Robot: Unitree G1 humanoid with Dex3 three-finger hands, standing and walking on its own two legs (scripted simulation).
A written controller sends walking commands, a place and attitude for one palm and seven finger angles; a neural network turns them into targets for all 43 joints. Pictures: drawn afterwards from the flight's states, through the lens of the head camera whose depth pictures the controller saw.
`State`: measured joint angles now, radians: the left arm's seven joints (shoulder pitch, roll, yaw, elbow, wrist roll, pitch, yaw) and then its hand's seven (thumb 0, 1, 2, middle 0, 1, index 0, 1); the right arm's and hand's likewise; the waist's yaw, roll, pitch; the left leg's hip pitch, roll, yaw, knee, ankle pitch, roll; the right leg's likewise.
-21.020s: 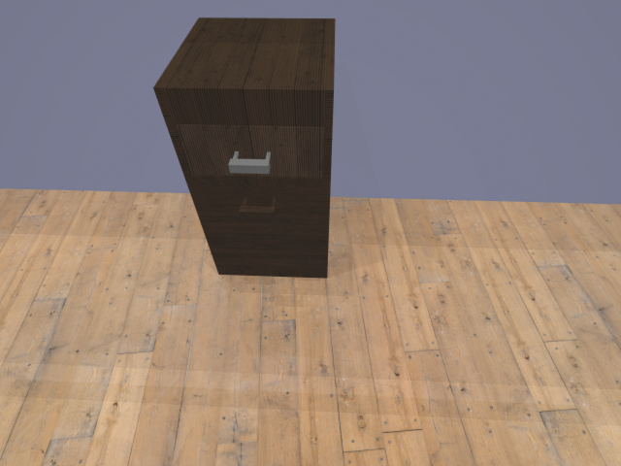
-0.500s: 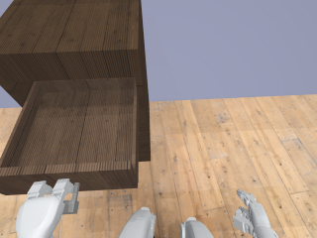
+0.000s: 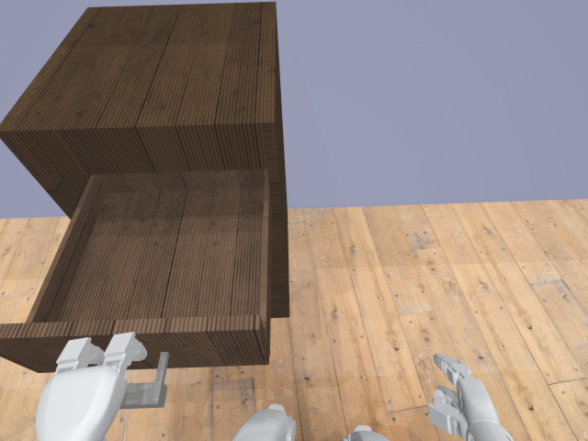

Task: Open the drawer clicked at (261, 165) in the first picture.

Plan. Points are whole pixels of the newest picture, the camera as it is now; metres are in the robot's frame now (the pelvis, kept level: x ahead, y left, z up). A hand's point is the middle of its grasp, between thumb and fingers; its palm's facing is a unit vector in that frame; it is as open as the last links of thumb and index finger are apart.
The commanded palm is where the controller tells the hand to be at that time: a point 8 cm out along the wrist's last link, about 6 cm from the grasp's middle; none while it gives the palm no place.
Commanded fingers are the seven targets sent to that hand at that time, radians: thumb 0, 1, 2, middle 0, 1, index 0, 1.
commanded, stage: lift the hand off the handle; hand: left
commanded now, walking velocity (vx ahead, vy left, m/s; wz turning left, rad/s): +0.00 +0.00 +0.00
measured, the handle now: (129, 378) +0.20 +0.27 -0.07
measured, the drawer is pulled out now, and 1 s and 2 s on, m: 0.29 0.29 0.29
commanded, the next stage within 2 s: draw the hand back to the body in 1.38 s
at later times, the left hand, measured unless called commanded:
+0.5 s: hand (97, 396) +0.16 +0.26 +0.01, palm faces -0.04 -0.10 -0.99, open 13.3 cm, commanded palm +0.15 +0.26 +0.07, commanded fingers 0.00 -0.50 0.30 -0.30 -1.20 -0.30 -1.20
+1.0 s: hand (91, 379) +0.17 +0.25 +0.05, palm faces -0.02 -0.07 -1.00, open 13.8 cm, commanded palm +0.15 +0.25 +0.11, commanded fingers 0.00 -0.50 0.30 -0.30 -1.20 -0.30 -1.20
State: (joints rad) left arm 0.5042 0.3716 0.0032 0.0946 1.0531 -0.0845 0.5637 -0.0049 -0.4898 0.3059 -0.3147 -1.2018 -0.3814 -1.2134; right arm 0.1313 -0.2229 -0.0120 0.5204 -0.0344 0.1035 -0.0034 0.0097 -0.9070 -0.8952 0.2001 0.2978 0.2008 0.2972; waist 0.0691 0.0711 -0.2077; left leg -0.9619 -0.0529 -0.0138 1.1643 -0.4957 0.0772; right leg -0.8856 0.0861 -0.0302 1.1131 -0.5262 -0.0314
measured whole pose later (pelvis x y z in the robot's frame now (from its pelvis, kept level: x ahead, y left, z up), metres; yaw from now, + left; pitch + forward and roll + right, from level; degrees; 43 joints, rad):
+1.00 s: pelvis +0.03 -0.01 +0.04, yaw -1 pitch +10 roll -1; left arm 0.62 0.40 0.01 -0.10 1.00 -0.04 0.46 0.00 -0.49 0.31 -0.31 -1.20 -0.31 -1.20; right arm 0.18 -0.24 -0.01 0.49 0.00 0.11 0.03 0.01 -0.91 -0.90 0.20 0.30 0.20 0.30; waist 0.08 0.08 -0.17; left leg -0.65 -0.05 0.01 0.92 -0.44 0.07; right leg -0.59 0.09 0.02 0.89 -0.47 -0.04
